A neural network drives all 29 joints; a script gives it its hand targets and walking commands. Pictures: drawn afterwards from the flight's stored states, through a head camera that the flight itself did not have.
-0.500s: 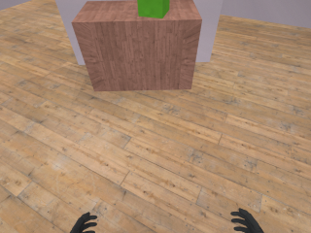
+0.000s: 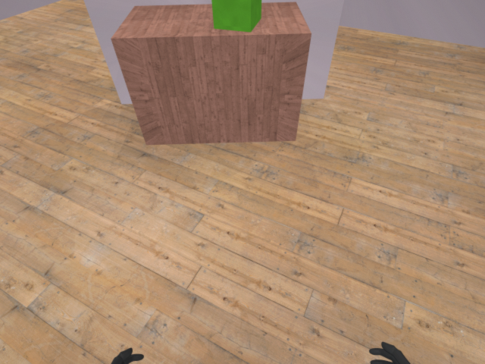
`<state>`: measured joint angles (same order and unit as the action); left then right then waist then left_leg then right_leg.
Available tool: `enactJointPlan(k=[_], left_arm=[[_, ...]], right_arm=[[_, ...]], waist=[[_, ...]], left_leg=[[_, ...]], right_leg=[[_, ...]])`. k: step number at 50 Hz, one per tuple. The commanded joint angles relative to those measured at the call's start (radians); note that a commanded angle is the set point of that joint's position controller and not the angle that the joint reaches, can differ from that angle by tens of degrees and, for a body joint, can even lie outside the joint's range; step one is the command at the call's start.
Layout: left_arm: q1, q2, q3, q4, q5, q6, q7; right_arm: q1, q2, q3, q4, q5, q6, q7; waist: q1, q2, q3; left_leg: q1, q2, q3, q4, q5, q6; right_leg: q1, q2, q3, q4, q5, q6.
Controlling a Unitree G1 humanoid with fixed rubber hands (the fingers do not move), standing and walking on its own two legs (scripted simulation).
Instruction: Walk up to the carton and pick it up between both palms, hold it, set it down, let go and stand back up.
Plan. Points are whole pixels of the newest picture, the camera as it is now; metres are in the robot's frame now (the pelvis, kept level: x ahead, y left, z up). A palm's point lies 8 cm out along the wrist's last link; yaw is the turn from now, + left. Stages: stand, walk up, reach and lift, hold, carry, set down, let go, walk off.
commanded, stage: stand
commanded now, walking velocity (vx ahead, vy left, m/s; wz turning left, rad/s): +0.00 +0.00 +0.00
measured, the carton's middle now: out of the picture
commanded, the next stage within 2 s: none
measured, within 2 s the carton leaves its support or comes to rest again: neither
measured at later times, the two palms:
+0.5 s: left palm out of the picture +0.12 +0.24 -0.09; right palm out of the picture +0.10 -0.25 -0.10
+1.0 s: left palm out of the picture +0.11 +0.24 -0.10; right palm out of the picture +0.09 -0.25 -0.10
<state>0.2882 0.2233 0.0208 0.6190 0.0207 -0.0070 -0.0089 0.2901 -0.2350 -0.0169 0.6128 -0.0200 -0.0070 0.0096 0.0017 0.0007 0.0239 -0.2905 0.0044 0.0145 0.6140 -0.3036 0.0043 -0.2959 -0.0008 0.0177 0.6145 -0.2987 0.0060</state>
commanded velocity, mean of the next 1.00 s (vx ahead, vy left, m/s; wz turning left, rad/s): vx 0.00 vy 0.00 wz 0.00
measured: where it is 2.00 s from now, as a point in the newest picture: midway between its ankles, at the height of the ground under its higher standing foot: outside the picture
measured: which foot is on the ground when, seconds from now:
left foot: down 0.00-1.00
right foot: down 0.00-1.00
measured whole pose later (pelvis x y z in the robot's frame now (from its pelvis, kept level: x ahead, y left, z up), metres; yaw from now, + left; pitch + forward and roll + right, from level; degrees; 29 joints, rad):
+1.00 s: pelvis +0.01 +0.00 +0.00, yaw -2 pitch -1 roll +0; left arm 0.30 0.23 0.01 0.67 0.01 0.00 0.00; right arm 0.31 -0.25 -0.01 0.68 -0.01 0.00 0.00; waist 0.00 0.00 0.02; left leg -0.25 0.01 0.04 0.57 -0.30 0.00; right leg -0.27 0.01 0.05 0.58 -0.28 0.01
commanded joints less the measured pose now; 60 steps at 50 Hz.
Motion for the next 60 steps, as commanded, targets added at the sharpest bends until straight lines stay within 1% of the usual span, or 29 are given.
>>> enactJointPlan(k=[1, 15, 25, 29, 33, 41, 47, 53, 60], left_arm=[[-0.026, 0.119, 0.036, -0.089, 0.000, -0.027, 0.006], [-0.004, 0.125, 0.034, -0.069, -0.003, -0.025, 0.009], [-0.001, 0.126, 0.032, -0.058, -0.005, -0.021, 0.012], [-0.005, 0.128, 0.030, -0.055, -0.006, -0.021, 0.013], [-0.001, 0.129, 0.030, -0.048, -0.007, -0.019, 0.014], [-0.001, 0.132, 0.030, -0.041, -0.007, -0.017, 0.014], [0.006, 0.133, 0.029, -0.033, -0.007, -0.016, 0.015], [0.010, 0.135, 0.027, -0.024, -0.008, -0.018, 0.016], [0.018, 0.136, 0.025, -0.013, -0.008, -0.016, 0.018]], right_arm=[[-0.015, -0.108, -0.038, -0.083, 0.001, -0.025, -0.006], [0.007, -0.114, -0.036, -0.056, 0.004, -0.023, -0.011], [0.012, -0.118, -0.033, -0.044, 0.006, -0.020, -0.012], [0.018, -0.120, -0.031, -0.038, 0.007, -0.020, -0.013], [0.015, -0.120, -0.030, -0.033, 0.008, -0.019, -0.013], [0.021, -0.123, -0.029, -0.024, 0.009, -0.016, -0.014], [0.024, -0.127, -0.027, -0.014, 0.009, -0.016, -0.015], [0.028, -0.129, -0.025, -0.004, 0.009, -0.018, -0.015], [0.036, -0.134, -0.023, 0.008, 0.010, -0.015, -0.017]], waist=[[-0.003, -0.003, -0.030], [-0.004, -0.012, -0.032], [-0.002, 0.002, -0.027], [-0.006, -0.012, -0.038], [-0.003, 0.000, -0.037], [-0.005, -0.013, -0.025], [-0.005, -0.007, -0.013], [-0.005, -0.008, -0.027], [-0.004, -0.007, -0.014]], left_leg=[[-0.012, 0.075, -0.095, -0.135, 0.005, 0.033], [0.014, 0.080, -0.085, -0.131, 0.049, 0.033], [0.017, 0.086, -0.080, -0.138, 0.080, 0.034], [0.036, 0.088, -0.077, -0.134, 0.107, 0.034], [0.036, 0.090, -0.076, -0.139, 0.103, 0.034], [0.039, 0.090, -0.072, -0.148, 0.078, 0.034], [0.032, 0.093, -0.074, -0.162, 0.058, 0.035], [0.047, 0.095, -0.070, -0.162, 0.080, 0.035], [0.048, 0.096, -0.068, -0.171, 0.070, 0.036]], right_leg=[[0.000, -0.066, 0.099, -0.121, 0.028, -0.037], [0.001, -0.068, 0.110, -0.125, 0.075, -0.040], [0.016, -0.066, 0.109, -0.118, 0.117, -0.039], [0.017, -0.068, 0.111, -0.118, 0.137, -0.039], [0.021, -0.066, 0.112, -0.118, 0.139, -0.037], [0.012, -0.066, 0.118, -0.132, 0.120, -0.037], [0.010, -0.064, 0.124, -0.138, 0.109, -0.037], [0.018, -0.064, 0.124, -0.137, 0.131, -0.037], [0.011, -0.063, 0.130, -0.145, 0.126, -0.036]])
